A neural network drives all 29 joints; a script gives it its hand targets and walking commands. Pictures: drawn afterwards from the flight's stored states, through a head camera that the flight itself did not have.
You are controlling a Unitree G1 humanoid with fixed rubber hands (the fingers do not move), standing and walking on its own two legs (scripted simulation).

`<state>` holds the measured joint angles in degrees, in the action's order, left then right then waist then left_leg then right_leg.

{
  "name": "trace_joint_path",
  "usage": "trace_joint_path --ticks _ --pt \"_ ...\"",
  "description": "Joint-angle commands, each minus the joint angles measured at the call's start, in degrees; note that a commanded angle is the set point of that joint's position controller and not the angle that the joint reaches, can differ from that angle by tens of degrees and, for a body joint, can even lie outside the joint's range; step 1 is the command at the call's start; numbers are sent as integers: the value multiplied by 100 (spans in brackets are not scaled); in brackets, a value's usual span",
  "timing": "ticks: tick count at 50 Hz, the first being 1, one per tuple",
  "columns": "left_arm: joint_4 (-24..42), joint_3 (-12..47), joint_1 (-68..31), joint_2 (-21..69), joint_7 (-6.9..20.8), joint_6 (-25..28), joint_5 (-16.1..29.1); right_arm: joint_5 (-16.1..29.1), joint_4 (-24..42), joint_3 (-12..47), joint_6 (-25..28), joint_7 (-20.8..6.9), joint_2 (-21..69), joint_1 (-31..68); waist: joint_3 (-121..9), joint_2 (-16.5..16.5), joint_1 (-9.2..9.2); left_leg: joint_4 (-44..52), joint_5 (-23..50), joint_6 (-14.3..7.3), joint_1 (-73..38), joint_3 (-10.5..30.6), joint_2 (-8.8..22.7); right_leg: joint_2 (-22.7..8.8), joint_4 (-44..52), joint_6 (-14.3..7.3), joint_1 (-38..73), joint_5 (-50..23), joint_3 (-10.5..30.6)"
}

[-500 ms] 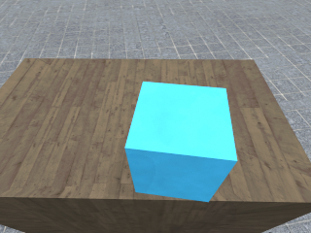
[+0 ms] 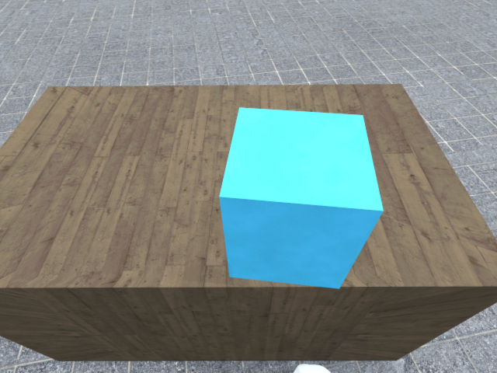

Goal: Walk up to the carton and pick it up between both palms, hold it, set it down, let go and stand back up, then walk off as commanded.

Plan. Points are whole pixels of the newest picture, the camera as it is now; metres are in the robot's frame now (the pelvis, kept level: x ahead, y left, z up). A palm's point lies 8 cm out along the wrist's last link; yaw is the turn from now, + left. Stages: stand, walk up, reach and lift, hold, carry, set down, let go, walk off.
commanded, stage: walk up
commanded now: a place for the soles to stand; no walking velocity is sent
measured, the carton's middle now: (291, 201) +0.39 -0.05 +0.03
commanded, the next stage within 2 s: stand in 1.54 s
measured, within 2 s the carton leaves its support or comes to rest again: neither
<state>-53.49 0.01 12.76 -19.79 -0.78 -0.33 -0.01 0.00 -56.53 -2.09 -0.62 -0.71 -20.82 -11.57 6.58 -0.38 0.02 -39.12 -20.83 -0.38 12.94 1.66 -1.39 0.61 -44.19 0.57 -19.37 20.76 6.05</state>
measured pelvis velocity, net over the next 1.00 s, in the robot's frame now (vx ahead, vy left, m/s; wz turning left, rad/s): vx -0.01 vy -0.02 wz -0.02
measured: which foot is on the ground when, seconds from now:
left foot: down 0.00-1.00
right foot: up 0.00-0.12, down 0.14-1.00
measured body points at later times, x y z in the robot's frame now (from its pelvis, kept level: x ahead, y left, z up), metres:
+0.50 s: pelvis -0.03 -0.02 +0.01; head -0.01 -0.03 +0.46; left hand +0.04 +0.29 -0.11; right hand +0.03 -0.32 -0.13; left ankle +0.01 +0.12 -0.72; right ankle +0.00 -0.15 -0.72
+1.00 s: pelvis -0.01 -0.02 +0.01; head +0.04 -0.02 +0.46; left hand +0.08 +0.28 -0.12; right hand +0.07 -0.33 -0.12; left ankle +0.01 +0.12 -0.72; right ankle +0.00 -0.15 -0.72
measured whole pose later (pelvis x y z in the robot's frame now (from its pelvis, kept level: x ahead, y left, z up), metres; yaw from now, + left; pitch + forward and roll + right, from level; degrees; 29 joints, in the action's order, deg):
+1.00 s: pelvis -0.01 -0.02 +0.01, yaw -1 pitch -2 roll +0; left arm -53.5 0.0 10.3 -20.2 -0.6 -0.5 0.0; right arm 0.0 -58.8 -2.1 1.0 -0.6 -21.2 -8.1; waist 6.9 0.6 0.0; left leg -33.6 -17.0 0.9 15.1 2.4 1.2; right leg 2.0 -32.7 0.2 -14.3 16.9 5.0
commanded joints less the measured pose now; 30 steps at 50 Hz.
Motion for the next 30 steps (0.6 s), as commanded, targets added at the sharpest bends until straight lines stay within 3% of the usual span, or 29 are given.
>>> trace_joint_path --ticks 1,3,5,6,7,8,9,10,11,13,14,15,17,19,21,22,24,26,27,30 --pt "178 -565 -188 -1389 -8 -35 -29 -141 591 -352 333 176 -1499 1021 423 1073 56 2053 417 -1171 1209 1967 1677 -62 -632 -310 113 878 278" --pt "165 -507 -156 -1288 11 29 -60 -151 540 -346 290 154 -1453 986 202 1261 81 1878 21 -962 830 1670 1413 -217 588 -355 380 829 -22" --pt "-3 -446 98 -1202 22 157 -111 -105 571 -329 208 115 -1378 1003 -199 1526 179 1422 209 -584 547 1157 1046 -241 2115 -361 1028 -104 -34" --pt "-47 -471 109 -1340 0 219 -172 -66 557 -275 190 109 -1206 830 -391 1128 139 1039 322 -402 672 1009 888 -385 2230 -397 1370 -506 421" --pt "0 -500 39 -1536 -17 263 -228 -36 584 -250 179 106 -1021 630 -536 449 39 419 166 -181 857 656 500 -851 2325 -562 1381 -573 1464" --pt "99 -513 -236 -1691 -26 295 -206 -31 521 -258 158 111 -996 573 -255 210 -71 53 -278 -19 873 314 132 -1270 2636 -813 868 -211 2187" --pt "174 -549 -579 -1949 -12 267 -179 -59 435 -290 172 123 -1079 539 -100 35 -117 -94 -773 -24 372 173 90 -1553 2749 -1190 -22 235 2393" --pt "201 -486 -893 -1865 7 235 -131 -47 310 -288 211 110 -1133 437 62 164 -256 218 -657 -54 -248 197 166 -1447 2741 -1185 -663 520 2171" --pt "198 -397 -964 -1641 29 197 -100 -84 239 -284 252 101 -1195 421 208 152 -323 729 -482 -100 -527 417 198 -1107 2670 -910 -983 671 1746" --pt "114 -373 -807 -1471 53 162 -92 -64 288 -317 291 70 -1395 565 255 77 -192 1667 -639 -304 -162 1076 673 -365 2262 -424 -517 811 758" --pt "93 -399 -737 -1407 67 155 -123 -80 276 -321 296 67 -1417 550 86 -59 -139 1774 -742 -380 -6 1240 830 -244 2096 -381 -213 652 599" --pt "53 -423 -683 -1368 75 161 -117 -109 281 -303 280 79 -1454 647 74 -91 -48 1856 -901 -435 324 1337 882 -201 2016 -396 125 600 579" --pt "61 -421 -584 -1348 120 171 -135 -83 331 -272 267 88 -1415 757 -49 -364 39 1724 -1094 -349 462 1085 682 -322 2301 -463 279 942 745" --pt "124 -415 -743 -1328 125 167 -124 -113 201 -272 247 88 -1379 600 118 -472 -66 1635 -978 -279 416 882 516 -395 2533 -486 26 1298 919" --pt "109 -379 -768 -1275 111 172 -123 -97 151 -270 250 61 -1348 602 26 -392 -107 1629 -722 -252 192 834 508 -420 2557 -476 -57 1189 921" --pt "92 -367 -722 -1295 104 173 -107 -91 146 -246 273 60 -1351 580 -70 -459 -79 1699 -575 -275 121 884 594 -377 2487 -447 43 805 843" --pt "67 -358 -724 -1229 101 189 -76 -90 120 -221 298 59 -1351 578 -277 -296 -69 1746 -323 -258 74 900 633 -342 2260 -401 283 269 666" --pt "67 -347 -704 -1232 88 204 -63 -70 120 -195 326 72 -1317 630 -523 -326 -15 1780 258 -309 41 992 759 -324 1986 -386 645 -573 567" --pt "62 -353 -669 -1207 74 227 -62 -67 113 -183 347 74 -1310 691 -733 -140 0 1715 840 -315 -105 934 811 -335 1856 -383 829 -1021 546" --pt "60 -336 -556 -1250 57 237 -24 -25 93 -142 361 91 -1282 693 -1019 -80 38 1511 1645 -250 -291 752 830 -393 1680 -358 1058 -1725 418"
